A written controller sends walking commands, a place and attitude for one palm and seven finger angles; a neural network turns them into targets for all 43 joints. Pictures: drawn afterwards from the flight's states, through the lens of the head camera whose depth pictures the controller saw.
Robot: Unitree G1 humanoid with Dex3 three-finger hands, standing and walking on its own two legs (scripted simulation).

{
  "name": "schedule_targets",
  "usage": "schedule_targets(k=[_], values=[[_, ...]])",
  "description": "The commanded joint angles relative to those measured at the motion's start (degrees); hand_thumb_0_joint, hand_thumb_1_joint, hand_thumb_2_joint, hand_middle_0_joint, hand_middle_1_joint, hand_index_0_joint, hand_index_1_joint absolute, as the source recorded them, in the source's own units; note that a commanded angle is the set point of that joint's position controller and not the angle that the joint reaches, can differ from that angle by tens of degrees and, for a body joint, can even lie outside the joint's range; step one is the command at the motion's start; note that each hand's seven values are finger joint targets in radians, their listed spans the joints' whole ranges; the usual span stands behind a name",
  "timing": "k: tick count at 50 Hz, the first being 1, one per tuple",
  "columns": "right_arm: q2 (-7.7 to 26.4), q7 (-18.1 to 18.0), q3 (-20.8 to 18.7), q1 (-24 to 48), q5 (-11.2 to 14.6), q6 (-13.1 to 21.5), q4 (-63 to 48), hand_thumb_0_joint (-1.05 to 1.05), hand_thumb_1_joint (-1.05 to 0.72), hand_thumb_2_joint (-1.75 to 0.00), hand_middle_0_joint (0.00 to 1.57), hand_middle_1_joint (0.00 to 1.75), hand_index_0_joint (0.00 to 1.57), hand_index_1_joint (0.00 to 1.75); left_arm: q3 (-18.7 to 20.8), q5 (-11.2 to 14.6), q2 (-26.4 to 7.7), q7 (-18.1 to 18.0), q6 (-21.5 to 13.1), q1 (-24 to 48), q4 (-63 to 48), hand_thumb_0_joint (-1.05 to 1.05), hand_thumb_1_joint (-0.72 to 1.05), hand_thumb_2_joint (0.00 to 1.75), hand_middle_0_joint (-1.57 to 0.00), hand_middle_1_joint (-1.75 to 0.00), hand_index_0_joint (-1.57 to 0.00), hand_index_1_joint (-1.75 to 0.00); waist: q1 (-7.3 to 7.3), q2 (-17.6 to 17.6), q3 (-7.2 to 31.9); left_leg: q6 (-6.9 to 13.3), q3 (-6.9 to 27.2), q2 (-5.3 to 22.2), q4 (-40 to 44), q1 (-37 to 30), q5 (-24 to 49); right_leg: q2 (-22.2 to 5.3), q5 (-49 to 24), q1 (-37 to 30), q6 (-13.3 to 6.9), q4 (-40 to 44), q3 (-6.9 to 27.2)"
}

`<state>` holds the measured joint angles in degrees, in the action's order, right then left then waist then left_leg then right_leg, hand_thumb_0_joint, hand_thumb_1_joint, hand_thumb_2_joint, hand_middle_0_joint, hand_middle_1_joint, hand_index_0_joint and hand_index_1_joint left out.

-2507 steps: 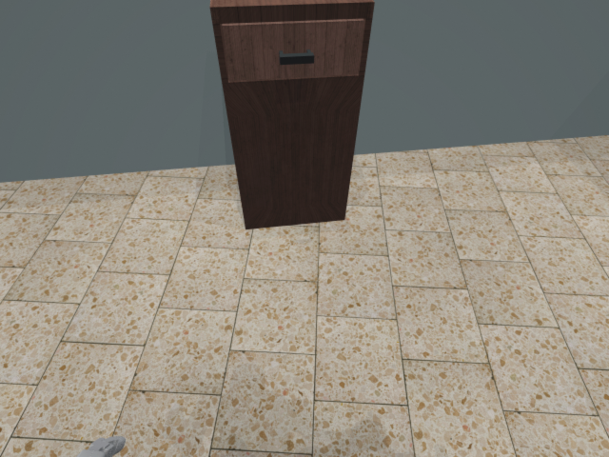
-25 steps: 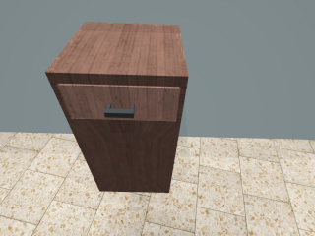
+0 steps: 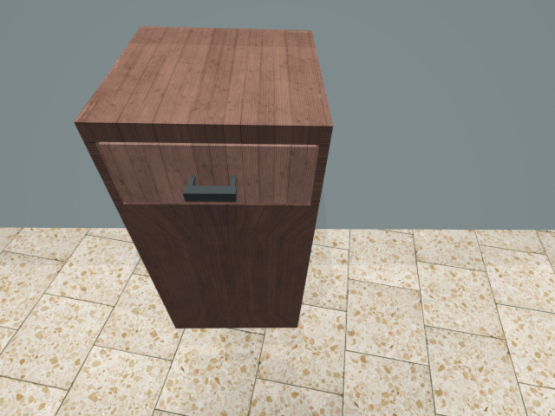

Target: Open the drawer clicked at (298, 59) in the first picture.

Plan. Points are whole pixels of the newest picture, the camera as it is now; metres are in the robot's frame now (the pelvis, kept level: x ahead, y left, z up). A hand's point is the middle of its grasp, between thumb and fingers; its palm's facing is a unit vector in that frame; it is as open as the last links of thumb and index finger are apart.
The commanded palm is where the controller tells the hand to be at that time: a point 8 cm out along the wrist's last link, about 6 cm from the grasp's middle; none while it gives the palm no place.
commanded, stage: look again from close up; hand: left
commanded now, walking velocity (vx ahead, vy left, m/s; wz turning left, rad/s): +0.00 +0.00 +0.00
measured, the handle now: (211, 186) +0.52 +0.16 +0.00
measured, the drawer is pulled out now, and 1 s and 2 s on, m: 0.00 0.00 0.00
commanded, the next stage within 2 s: raise the hand with hooked fingers in 0.40 s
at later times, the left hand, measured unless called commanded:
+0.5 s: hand out of the picture +0.02 +0.12 -0.18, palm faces +0.03 -0.99 -0.16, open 7.3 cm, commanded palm +0.12 +0.18 -0.07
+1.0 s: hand (180, 413) +0.15 +0.15 -0.07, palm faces -0.16 -0.19 -0.97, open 9.0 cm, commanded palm +0.18 +0.17 +0.01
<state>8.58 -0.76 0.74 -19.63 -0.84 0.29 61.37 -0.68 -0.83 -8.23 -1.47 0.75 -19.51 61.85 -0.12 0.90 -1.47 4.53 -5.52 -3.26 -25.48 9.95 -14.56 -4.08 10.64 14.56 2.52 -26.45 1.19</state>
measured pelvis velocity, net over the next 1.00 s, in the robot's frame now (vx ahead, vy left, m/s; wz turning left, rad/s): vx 0.02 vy -0.08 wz -0.01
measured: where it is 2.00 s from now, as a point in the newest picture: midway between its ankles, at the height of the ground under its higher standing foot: outside the picture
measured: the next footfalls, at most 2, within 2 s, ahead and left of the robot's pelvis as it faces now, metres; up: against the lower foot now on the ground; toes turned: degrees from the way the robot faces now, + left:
none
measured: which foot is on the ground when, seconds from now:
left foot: down 0.00-1.00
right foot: down 0.00-1.00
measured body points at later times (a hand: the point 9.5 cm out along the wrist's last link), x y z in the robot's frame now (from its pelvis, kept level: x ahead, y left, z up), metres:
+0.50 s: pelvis +0.03 -0.03 +0.00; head +0.04 -0.03 +0.45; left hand +0.02 +0.18 -0.16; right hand +0.03 -0.25 -0.16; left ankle +0.00 +0.07 -0.74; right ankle +0.04 -0.16 -0.74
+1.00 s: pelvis +0.02 -0.08 -0.03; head +0.06 -0.08 +0.42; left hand +0.15 +0.16 -0.02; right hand +0.29 -0.29 -0.08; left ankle +0.00 +0.07 -0.74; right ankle +0.04 -0.16 -0.74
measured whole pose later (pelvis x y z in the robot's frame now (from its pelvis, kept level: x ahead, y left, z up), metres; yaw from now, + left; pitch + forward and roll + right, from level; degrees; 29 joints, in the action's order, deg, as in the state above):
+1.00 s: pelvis +0.02 -0.08 -0.03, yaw +0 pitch +9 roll +2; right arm 15.0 3.1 -3.2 -2.4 -3.8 -2.9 28.5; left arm -5.8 -62.7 -18.1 -25.3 -2.1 -32.0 0.5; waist 7.5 2.9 4.4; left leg -1.5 -4.6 1.9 -41.8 27.1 -23.0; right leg 0.4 20.7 33.7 -2.9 -45.9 0.1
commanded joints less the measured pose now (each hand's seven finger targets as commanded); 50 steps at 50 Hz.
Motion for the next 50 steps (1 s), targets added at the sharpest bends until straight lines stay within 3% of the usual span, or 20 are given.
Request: schedule_targets(k=[1,9,24,25,26,27,28,29,30,31,33,34,36,38,39,41,43,45,48,50], values=[[6.43,-0.83,-1.11,-1.89,0.15,1.55,-1.70,0.00,-0.90,-0.90,0.20,0.30,0.20,0.30,0.69,-0.14,-4.34,-0.41,-1.34,-2.50,-1.32,0.00,0.90,0.90,-0.20,-0.30,-0.20,-0.30,0.40,-1.42,-3.51,-1.45,9.89,9.55,10.19,6.63,-4.01,-1.15,-1.81,-2.35,-3.66,1.80,0.95],[4.99,-1.18,-0.89,-2.05,0.31,1.91,0.00,0.00,-0.90,-0.90,0.20,0.30,0.20,0.30,0.74,0.02,-3.46,-0.68,-1.78,-2.70,-0.12,0.00,0.90,0.90,-0.20,-0.30,-0.20,-0.30,0.16,0.28,-2.34,-1.67,7.22,9.02,6.45,2.81,5.43,-1.60,-6.09,-2.56,-3.68,2.43,2.01],[4.19,-1.34,-0.75,-1.43,0.30,1.74,1.87,0.00,-0.90,-0.90,0.20,0.30,0.20,0.30,0.82,0.26,-3.78,-0.70,-2.16,-2.02,0.19,0.00,0.90,0.90,-0.20,-0.30,-0.20,-0.30,0.07,0.01,-0.81,-2.48,6.22,8.89,4.94,0.98,8.20,-1.76,-10.27,-4.75,-4.28,3.56,2.64],[6.81,-0.95,-1.47,5.03,0.94,2.06,-2.46,0.00,-0.90,-0.90,0.20,0.30,0.20,0.30,1.38,-0.34,-7.32,-3.15,-2.79,-5.72,2.59,0.00,0.90,0.90,-0.20,-0.30,-0.20,-0.30,2.18,1.87,-2.53,-4.42,4.65,10.02,-5.56,3.97,12.34,-5.01,-29.17,-3.63,-3.75,2.07,4.44],[15.40,-3.56,-1.01,3.90,4.14,10.38,-22.42,0.00,-0.90,-0.90,0.20,0.30,0.20,0.30,-1.45,-6.66,-22.72,-3.69,-12.26,40.71,-87.06,0.00,0.88,0.89,-0.20,-0.32,-0.20,-0.32,-2.84,-16.09,27.36,-2.51,5.08,3.95,3.35,-9.71,18.36,2.20,-16.14,-10.43,-4.98,-3.57,4.62],[10.17,-6.03,-1.23,10.41,3.84,16.02,-19.88,0.00,-0.90,-0.90,0.20,0.30,0.20,0.30,0.71,-8.54,-18.81,-8.37,-5.99,16.10,-69.81,0.00,0.85,0.88,-0.20,-0.33,-0.20,-0.33,1.60,-21.76,20.60,-3.25,4.57,6.16,3.76,-10.52,26.80,3.47,-2.80,-4.32,-6.11,-5.89,-0.01],[10.61,-6.18,-3.04,8.72,4.16,17.71,-15.43,0.00,-0.90,-0.90,0.20,0.30,0.20,0.30,0.69,-5.73,-14.06,-11.63,-1.61,13.31,-66.41,0.00,0.83,0.87,-0.21,-0.34,-0.21,-0.34,0.05,-18.37,15.17,-5.12,4.29,6.38,4.09,-4.57,18.27,3.97,3.96,-0.48,-4.91,-6.94,-3.33],[7.24,-6.00,-2.30,7.62,4.82,17.73,-15.64,0.00,-0.90,-0.90,0.20,0.30,0.20,0.30,-5.52,-7.63,-3.26,-11.98,4.18,-3.49,-55.39,0.00,0.81,0.86,-0.21,-0.36,-0.21,-0.36,0.16,-10.49,9.15,-4.36,4.82,6.62,4.34,0.55,11.24,3.84,5.86,2.55,-4.19,-5.80,-4.45],[9.08,-5.41,-1.97,9.78,5.10,18.71,-21.24,0.00,-0.90,-0.90,0.20,0.30,0.20,0.30,-8.04,-9.39,-3.84,-11.80,3.86,5.12,-67.65,0.00,0.78,0.85,-0.21,-0.37,-0.21,-0.37,-0.29,-7.42,2.83,-4.18,6.15,5.47,3.73,5.06,6.04,3.59,3.63,3.60,-4.26,-3.94,-4.26],[11.45,-5.33,-2.49,10.94,3.90,19.34,-21.90,0.00,-0.90,-0.90,0.20,0.30,0.20,0.30,-6.95,-14.93,-7.01,-12.60,3.26,3.21,-69.11,0.00,0.76,0.84,-0.21,-0.39,-0.21,-0.39,-0.69,-4.57,4.15,-3.64,6.15,5.00,1.83,5.17,3.46,4.16,4.18,5.50,-4.73,-3.11,-2.74],[12.86,-4.10,-2.35,11.65,1.50,18.53,-25.99,0.00,-0.90,-0.90,0.20,0.30,0.20,0.30,-8.29,-24.95,-8.04,-15.31,2.93,1.63,-67.38,0.00,0.71,0.82,-0.21,-0.42,-0.21,-0.42,-1.95,1.81,0.61,-3.24,7.62,3.31,-1.98,10.41,1.29,4.86,7.54,10.76,-5.27,-4.47,-2.36],[12.63,-3.22,-3.11,11.13,0.27,17.27,-27.87,0.00,-0.90,-0.90,0.20,0.30,0.20,0.30,-8.91,-31.08,-7.03,-16.42,3.42,-1.45,-64.94,0.00,0.69,0.81,-0.22,-0.43,-0.22,-0.43,-0.96,5.78,2.59,-3.48,6.80,2.45,-4.13,10.88,3.57,5.30,9.36,11.74,-5.34,-4.88,-2.58],[12.91,-0.79,-4.58,14.17,-1.40,13.21,-32.32,0.00,-0.90,-0.90,0.20,0.30,0.20,0.30,-8.16,-40.52,-6.07,-18.26,4.22,-17.14,-58.75,0.00,0.64,0.79,-0.22,-0.47,-0.22,-0.47,3.30,11.68,0.94,-4.22,5.78,1.84,-5.80,14.11,3.65,5.46,12.67,11.85,-5.83,-3.60,-0.98],[12.50,1.70,-5.16,15.77,-1.45,7.01,-33.90,0.00,-0.90,-0.90,0.20,0.30,0.20,0.30,-4.40,-48.18,-8.10,-18.67,3.21,-27.52,-54.78,0.00,0.60,0.77,-0.22,-0.50,-0.22,-0.50,7.58,15.20,3.69,-4.97,4.14,1.78,-6.32,18.20,6.73,5.45,4.04,7.00,-6.71,-5.53,1.99],[11.99,2.79,-4.41,17.58,-1.02,4.56,-35.88,0.00,-0.90,-0.90,0.20,0.30,0.20,0.30,-4.18,-50.85,-8.90,-18.78,1.59,-27.13,-57.20,0.00,0.57,0.76,-0.22,-0.51,-0.22,-0.51,8.35,15.67,5.92,-5.21,3.54,1.66,-6.72,19.37,7.86,5.06,-0.80,5.22,-6.76,-7.59,2.17],[11.23,3.94,-4.01,20.69,-0.71,1.82,-38.87,0.00,-0.90,-0.90,0.20,0.30,0.20,0.30,-1.26,-55.16,-12.45,-20.13,-1.27,-23.11,-61.69,0.00,0.53,0.74,-0.23,-0.54,-0.23,-0.54,9.06,13.72,8.10,-5.06,2.52,1.08,-7.76,20.76,7.10,4.77,-3.10,3.92,-6.71,-9.06,3.97],[10.78,4.49,-4.02,22.02,-1.17,-0.09,-39.85,0.00,-0.90,-0.90,0.20,0.30,0.20,0.30,3.02,-58.90,-17.43,-22.85,-2.87,-18.02,-68.09,0.00,0.48,0.72,-0.23,-0.57,-0.23,-0.57,10.05,5.54,10.39,-4.81,2.12,0.48,-8.99,19.76,6.82,4.88,-3.95,3.26,-7.11,-10.22,5.85],[9.53,4.39,-4.16,20.79,-2.02,-1.24,-40.66,0.00,-0.90,-0.90,0.20,0.30,0.20,0.30,4.36,-61.67,-18.66,-26.27,-3.07,-12.12,-73.77,0.00,0.43,0.70,-0.23,-0.60,-0.23,-0.60,9.16,-2.92,16.65,-4.23,1.95,0.15,-11.14,16.66,7.32,5.10,-5.55,4.23,-7.43,-11.96,7.18],[9.65,3.24,-4.90,19.68,-3.59,-1.85,-39.34,0.00,-0.90,-0.90,0.20,0.30,0.20,0.30,5.49,-64.22,-22.73,-30.40,-4.19,7.55,-85.46,0.00,0.36,0.67,-0.24,-0.64,-0.24,-0.64,4.64,-7.54,23.08,-3.42,4.02,-0.09,-16.74,10.04,7.70,5.04,-1.97,12.86,-7.40,-12.99,10.15],[9.40,2.39,-5.14,19.24,-3.46,-0.84,-38.35,0.00,-0.90,-0.90,0.20,0.30,0.20,0.30,3.41,-62.72,-21.00,-31.37,-5.49,11.06,-84.94,0.00,0.32,0.65,-0.24,-0.68,-0.24,-0.68,2.15,-7.70,23.23,-2.80,4.21,-0.02,-19.45,7.49,5.62,4.37,1.60,17.36,-6.91,-11.91,9.93]])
